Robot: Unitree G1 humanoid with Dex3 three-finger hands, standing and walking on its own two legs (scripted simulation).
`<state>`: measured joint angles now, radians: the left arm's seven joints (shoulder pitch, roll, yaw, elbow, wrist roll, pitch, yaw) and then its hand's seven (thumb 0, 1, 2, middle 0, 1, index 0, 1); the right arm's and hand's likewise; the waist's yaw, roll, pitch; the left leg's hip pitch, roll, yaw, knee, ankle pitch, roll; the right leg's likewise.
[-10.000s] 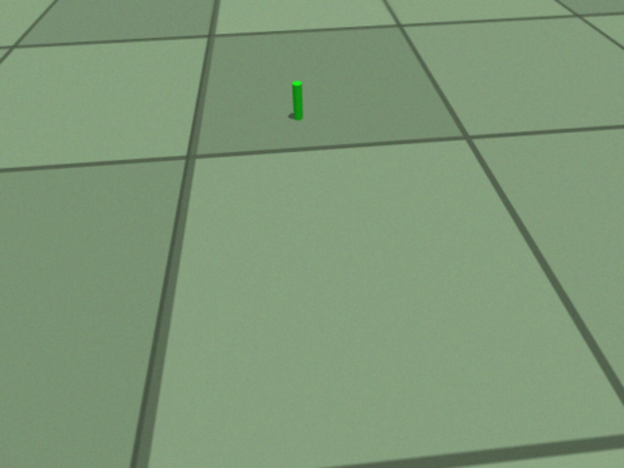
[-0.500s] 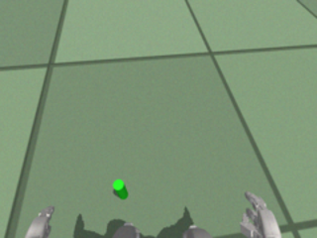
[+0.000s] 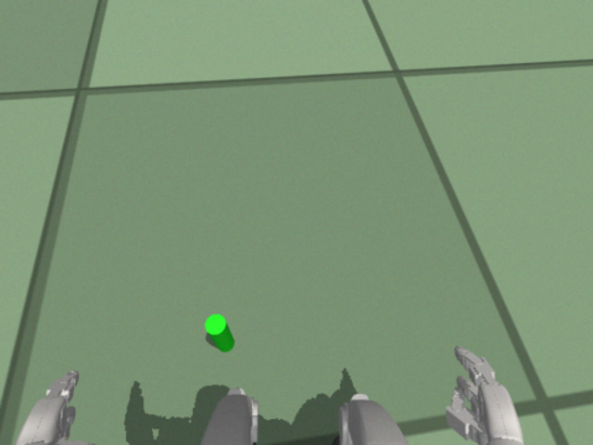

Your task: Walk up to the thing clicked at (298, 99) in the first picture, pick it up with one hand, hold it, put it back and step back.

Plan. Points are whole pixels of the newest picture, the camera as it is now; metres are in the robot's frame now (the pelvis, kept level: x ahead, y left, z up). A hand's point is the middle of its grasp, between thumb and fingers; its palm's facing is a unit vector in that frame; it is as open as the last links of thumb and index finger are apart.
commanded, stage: go down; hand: left
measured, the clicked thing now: (221, 334) +0.39 +0.19 -0.57
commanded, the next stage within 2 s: approach in 1.72 s
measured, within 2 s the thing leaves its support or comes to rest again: neither
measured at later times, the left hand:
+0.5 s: hand (101, 357) +0.27 +0.33 -0.20, palm faces +0.12 -0.98 -0.18, open 17.3 cm
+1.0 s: hand (106, 337) +0.31 +0.36 -0.24, palm faces +0.09 -0.99 -0.11, open 17.3 cm
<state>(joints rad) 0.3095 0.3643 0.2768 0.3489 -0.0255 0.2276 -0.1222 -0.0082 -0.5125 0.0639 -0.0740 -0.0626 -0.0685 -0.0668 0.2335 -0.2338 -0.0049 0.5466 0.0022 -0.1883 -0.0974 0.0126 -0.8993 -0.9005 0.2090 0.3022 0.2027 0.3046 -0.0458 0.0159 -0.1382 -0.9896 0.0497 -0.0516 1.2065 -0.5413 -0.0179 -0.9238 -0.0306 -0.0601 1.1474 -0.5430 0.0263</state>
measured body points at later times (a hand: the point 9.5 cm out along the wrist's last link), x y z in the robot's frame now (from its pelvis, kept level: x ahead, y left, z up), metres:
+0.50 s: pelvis -0.05 +0.00 -0.14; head +0.12 +0.03 +0.28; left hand +0.25 +0.39 -0.18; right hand +0.11 -0.27 -0.24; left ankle +0.02 +0.12 -0.64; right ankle +0.00 -0.14 -0.64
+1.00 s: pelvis -0.07 +0.00 -0.22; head +0.13 +0.04 +0.18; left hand +0.30 +0.41 -0.23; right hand +0.08 -0.29 -0.33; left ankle +0.02 +0.12 -0.64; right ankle +0.00 -0.14 -0.64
